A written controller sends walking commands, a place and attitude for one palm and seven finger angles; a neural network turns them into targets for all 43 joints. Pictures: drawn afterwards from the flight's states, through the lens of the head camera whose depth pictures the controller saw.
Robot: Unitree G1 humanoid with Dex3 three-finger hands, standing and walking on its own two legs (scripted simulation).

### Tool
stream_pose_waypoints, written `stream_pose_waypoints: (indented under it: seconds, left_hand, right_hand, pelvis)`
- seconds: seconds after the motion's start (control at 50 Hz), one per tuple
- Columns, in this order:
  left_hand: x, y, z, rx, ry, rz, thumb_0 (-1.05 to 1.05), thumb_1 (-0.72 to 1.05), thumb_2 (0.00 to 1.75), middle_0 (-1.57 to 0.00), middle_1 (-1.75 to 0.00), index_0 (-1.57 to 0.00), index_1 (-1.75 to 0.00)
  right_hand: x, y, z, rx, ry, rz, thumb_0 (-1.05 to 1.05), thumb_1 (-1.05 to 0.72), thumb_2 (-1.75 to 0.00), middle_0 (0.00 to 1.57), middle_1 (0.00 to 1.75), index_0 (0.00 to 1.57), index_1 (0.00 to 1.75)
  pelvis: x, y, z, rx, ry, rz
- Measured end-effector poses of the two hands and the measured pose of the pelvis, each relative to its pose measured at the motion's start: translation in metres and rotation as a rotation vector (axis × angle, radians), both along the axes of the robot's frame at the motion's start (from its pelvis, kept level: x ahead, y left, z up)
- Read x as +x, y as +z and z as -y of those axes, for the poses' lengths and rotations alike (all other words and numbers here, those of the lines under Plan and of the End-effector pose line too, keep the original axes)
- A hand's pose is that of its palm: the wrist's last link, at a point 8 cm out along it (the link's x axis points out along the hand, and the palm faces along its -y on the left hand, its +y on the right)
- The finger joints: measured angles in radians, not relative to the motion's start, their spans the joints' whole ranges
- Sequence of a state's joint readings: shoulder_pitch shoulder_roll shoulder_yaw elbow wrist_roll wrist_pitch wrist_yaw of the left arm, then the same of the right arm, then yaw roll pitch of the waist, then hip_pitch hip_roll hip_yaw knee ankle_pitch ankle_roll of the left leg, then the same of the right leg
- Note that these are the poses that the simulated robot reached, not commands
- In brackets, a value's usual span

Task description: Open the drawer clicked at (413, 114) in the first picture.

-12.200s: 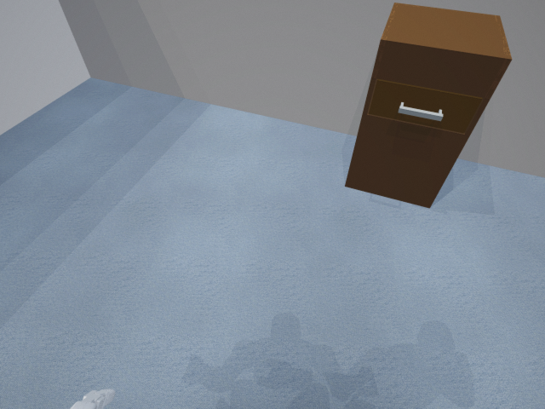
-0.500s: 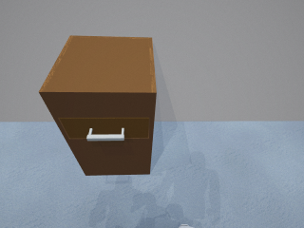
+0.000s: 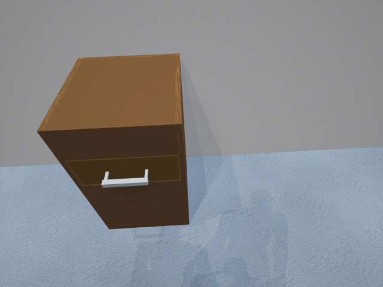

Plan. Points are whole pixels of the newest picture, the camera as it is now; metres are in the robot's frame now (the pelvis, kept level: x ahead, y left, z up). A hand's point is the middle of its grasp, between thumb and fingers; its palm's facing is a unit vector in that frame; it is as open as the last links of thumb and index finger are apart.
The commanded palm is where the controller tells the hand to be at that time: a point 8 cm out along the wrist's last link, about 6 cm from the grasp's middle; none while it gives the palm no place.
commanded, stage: come to a stop and stand still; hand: left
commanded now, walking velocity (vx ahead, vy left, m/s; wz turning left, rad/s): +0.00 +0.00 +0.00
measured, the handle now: (126, 177) +0.52 +0.28 -0.24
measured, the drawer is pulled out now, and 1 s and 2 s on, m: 0.00 0.00 0.00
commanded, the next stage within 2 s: look again from close up in 0.24 s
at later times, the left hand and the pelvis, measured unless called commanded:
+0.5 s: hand out of the picture -0.03 +0.16 -0.17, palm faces +0.00 -0.98 -0.18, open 7.4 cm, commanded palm none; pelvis -0.01 +0.01 +0.00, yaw -2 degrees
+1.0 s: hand out of the picture +0.01 +0.23 -0.16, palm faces -0.12 -0.96 -0.25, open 7.4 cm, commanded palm +0.10 +0.26 -0.06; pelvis -0.01 +0.06 +0.00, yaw -3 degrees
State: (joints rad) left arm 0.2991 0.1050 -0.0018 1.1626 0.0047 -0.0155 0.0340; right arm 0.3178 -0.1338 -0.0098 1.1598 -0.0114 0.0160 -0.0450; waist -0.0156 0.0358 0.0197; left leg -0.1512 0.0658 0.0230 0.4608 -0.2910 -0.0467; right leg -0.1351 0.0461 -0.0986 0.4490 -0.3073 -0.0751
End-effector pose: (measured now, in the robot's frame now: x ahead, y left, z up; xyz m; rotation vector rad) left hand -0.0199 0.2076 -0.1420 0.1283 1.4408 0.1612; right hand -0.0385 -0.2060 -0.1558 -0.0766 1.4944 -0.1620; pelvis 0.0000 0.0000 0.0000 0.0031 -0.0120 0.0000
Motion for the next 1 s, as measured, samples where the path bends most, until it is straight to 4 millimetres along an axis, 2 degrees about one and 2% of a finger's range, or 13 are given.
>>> stream_pose_waypoints:
  seconds: [0.2, 0.38, 0.5, 0.58, 0.72, 0.86, 0.96, 0.98, 1.0]
  left_hand:
    - [-0.008, 0.0, 0.018, -0.022, 0.027, -0.023, 0.02, 0.92, 0.9, -0.2, -0.3, -0.2, -0.3]
    - [-0.01, 0.003, 0.017, -0.004, 0.024, -0.01, 0.0, 0.91, 0.9, -0.2, -0.3, -0.2, -0.3]
    - [-0.013, 0.001, -0.003, -0.004, -0.033, 0.014, 0.0, 0.9, 0.9, -0.2, -0.3, -0.2, -0.3]
    - [-0.006, -0.01, -0.024, -0.008, -0.03, 0.042, 0.0, 0.9, 0.9, -0.2, -0.3, -0.2, -0.3]
    - [0.009, -0.007, -0.049, -0.007, -0.056, 0.091, 0.0, 0.91, 0.9, -0.2, -0.3, -0.2, -0.3]
    - [0.007, -0.003, -0.062, -0.004, -0.07, 0.049, 0.0, 0.91, 0.9, -0.2, -0.3, -0.2, -0.3]
    - [0.003, -0.003, -0.063, -0.002, -0.066, 0.016, 0.0, 0.91, 0.9, -0.2, -0.3, -0.2, -0.3]
    - [0.012, 0.002, -0.063, 0.014, -0.122, 0.041, 0.0, 0.9, 0.9, -0.2, -0.3, -0.2, -0.3]
    - [0.03, 0.012, -0.068, 0.066, -0.19, 0.124, 0.01, 0.91, 0.9, -0.2, -0.3, -0.2, -0.3]
  right_hand:
    - [0.017, 0.002, 0.003, 0.007, 0.029, 0.02, 0.0, -0.91, -0.9, 0.2, 0.3, 0.2, 0.3]
    - [0.02, 0.002, 0.006, 0.001, 0.029, 0.025, 0.01, -0.92, -0.9, 0.2, 0.3, 0.2, 0.3]
    - [0.027, 0.006, 0.007, -0.041, 0.005, 0.117, 0.01, -0.93, -0.9, 0.2, 0.3, 0.2, 0.3]
    - [0.026, 0.007, -0.006, -0.061, 0.022, 0.151, 0.01, -0.93, -0.9, 0.2, 0.3, 0.2, 0.3]
    - [0.01, 0.011, -0.031, -0.046, 0.036, 0.129, 0.01, -0.93, -0.9, 0.2, 0.3, 0.2, 0.3]
    - [-0.003, 0.01, -0.052, -0.014, 0.027, 0.082, 0.0, -0.92, -0.9, 0.2, 0.3, 0.2, 0.3]
    - [-0.004, 0.009, -0.058, -0.001, 0.021, 0.056, 0.0, -0.91, -0.9, 0.2, 0.3, 0.2, 0.3]
    - [0.0, 0.01, -0.058, -0.004, 0.015, 0.083, 0.0, -0.91, -0.9, 0.2, 0.3, 0.2, 0.3]
    - [0.006, 0.013, -0.053, -0.03, 0.025, 0.13, 0.01, -0.92, -0.9, 0.21, 0.3, 0.2, 0.3]
  pelvis:
    - [0.002, 0.002, 0.01, 0.003, 0.0, 0.003]
    - [0.001, 0.003, 0.008, -0.001, -0.011, -0.006]
    - [-0.012, 0.0, -0.01, -0.023, -0.028, -0.012]
    - [-0.015, -0.005, -0.023, -0.029, -0.02, 0.003]
    - [-0.016, -0.002, -0.041, -0.012, -0.035, 0.0]
    - [-0.013, 0.0, -0.052, -0.003, -0.041, -0.014]
    - [-0.007, 0.0, -0.056, -0.007, -0.041, -0.021]
    - [-0.007, -0.001, -0.057, -0.008, -0.044, -0.026]
    - [-0.007, -0.001, -0.057, -0.002, -0.05, -0.028]
